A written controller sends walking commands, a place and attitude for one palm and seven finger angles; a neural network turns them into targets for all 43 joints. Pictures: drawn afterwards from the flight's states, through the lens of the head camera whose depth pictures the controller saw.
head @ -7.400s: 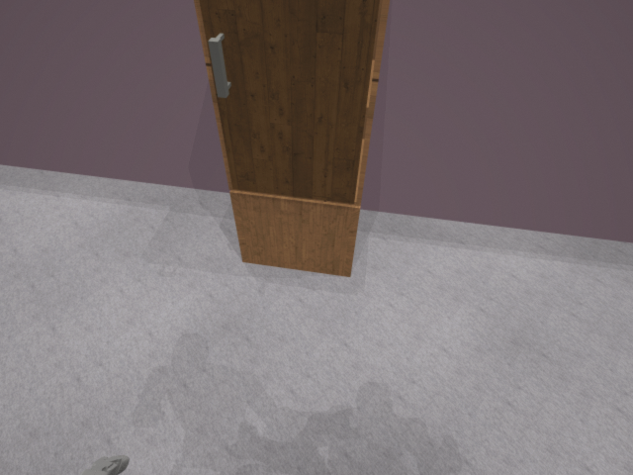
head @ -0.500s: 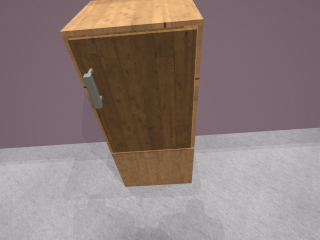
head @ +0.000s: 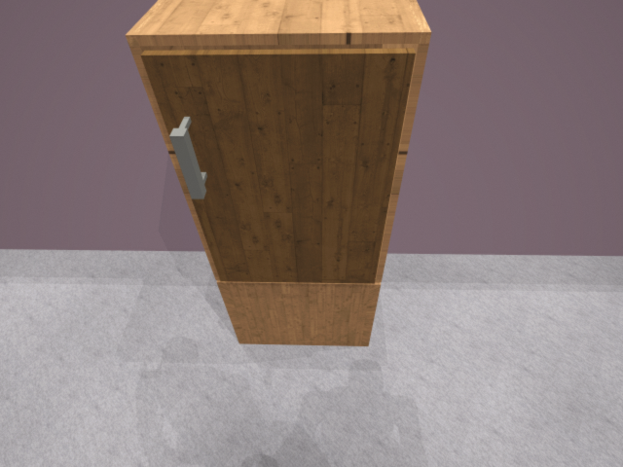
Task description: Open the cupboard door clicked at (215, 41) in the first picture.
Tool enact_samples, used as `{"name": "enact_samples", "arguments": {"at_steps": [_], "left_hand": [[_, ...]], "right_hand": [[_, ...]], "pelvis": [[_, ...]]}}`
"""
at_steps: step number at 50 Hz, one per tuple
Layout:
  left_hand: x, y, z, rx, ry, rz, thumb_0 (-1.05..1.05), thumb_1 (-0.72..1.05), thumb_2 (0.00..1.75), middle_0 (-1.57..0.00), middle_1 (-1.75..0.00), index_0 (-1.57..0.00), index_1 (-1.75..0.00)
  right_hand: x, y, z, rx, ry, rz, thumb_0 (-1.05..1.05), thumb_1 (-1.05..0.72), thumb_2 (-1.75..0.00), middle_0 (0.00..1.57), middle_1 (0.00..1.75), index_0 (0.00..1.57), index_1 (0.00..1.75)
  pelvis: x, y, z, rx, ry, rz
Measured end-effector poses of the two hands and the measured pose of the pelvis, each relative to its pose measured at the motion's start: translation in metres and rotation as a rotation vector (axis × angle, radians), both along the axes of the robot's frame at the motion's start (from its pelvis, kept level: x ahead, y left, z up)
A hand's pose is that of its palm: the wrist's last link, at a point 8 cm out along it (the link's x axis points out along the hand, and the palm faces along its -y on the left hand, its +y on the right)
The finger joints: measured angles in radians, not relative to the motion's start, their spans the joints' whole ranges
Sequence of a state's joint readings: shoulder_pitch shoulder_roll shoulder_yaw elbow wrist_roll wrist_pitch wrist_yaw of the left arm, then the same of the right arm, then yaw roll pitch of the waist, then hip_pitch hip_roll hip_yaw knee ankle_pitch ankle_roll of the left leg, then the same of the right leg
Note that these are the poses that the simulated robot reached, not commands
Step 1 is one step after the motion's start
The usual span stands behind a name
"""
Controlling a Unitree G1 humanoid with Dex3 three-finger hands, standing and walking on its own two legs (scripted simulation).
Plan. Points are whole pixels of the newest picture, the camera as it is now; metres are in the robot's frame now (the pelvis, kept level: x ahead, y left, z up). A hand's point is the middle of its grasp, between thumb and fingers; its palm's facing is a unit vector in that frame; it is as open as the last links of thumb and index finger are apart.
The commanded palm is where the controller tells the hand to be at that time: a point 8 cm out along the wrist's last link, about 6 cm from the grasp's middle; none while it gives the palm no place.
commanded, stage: come to a stop and stand still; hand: left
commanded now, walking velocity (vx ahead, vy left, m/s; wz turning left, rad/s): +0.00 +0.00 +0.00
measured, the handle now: (192, 158) +0.59 +0.25 +0.07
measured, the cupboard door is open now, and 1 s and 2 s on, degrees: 0 0 0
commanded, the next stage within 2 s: look again from close up in 0.66 s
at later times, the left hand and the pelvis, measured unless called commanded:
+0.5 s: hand out of the picture +0.06 +0.19 -0.17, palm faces +0.02 -0.97 -0.23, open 7.4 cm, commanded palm none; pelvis +0.04 +0.01 +0.00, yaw +0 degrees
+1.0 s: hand out of the picture +0.05 +0.17 -0.17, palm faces +0.04 -0.98 -0.21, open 7.4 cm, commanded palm none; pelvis +0.05 +0.00 +0.00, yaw +0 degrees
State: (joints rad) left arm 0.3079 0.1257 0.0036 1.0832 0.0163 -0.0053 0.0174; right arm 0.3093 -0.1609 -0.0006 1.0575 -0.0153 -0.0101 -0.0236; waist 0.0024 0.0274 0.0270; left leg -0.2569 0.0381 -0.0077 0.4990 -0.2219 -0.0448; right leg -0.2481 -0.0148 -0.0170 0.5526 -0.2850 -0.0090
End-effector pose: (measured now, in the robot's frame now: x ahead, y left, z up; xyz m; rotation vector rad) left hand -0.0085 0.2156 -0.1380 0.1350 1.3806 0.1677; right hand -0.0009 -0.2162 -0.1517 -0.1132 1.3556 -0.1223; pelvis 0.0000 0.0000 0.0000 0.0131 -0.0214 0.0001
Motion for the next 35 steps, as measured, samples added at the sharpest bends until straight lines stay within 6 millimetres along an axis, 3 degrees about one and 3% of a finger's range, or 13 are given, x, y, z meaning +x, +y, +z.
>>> {"name": "enact_samples", "arguments": {"at_steps": [12,24,35], "left_hand": [[0.028,0.011,0.002,0.012,-0.013,-0.013,0.01,0.9,0.89,-0.2,-0.3,-0.2,-0.3],[0.057,0.019,0.004,0.035,-0.036,-0.027,0.01,0.9,0.89,-0.2,-0.3,-0.2,-0.3],[0.065,0.016,0.004,0.038,-0.032,-0.023,0.01,0.91,0.89,-0.2,-0.3,-0.2,-0.3]], "right_hand": [[0.034,-0.002,0.005,-0.025,-0.02,0.009,0.01,-0.92,-0.9,0.2,0.3,0.2,0.3],[0.04,0.002,0.003,-0.016,0.015,0.006,0.0,-0.92,-0.9,0.2,0.3,0.2,0.3],[0.042,0.003,0.001,-0.007,0.037,0.003,0.0,-0.91,-0.9,0.2,0.3,0.2,0.3]], "pelvis": [[0.02,0.005,0.003,0.001,0.005,-0.004],[0.034,0.006,0.003,0.004,0.007,-0.003],[0.043,0.003,0.003,0.006,0.005,-0.001]]}}
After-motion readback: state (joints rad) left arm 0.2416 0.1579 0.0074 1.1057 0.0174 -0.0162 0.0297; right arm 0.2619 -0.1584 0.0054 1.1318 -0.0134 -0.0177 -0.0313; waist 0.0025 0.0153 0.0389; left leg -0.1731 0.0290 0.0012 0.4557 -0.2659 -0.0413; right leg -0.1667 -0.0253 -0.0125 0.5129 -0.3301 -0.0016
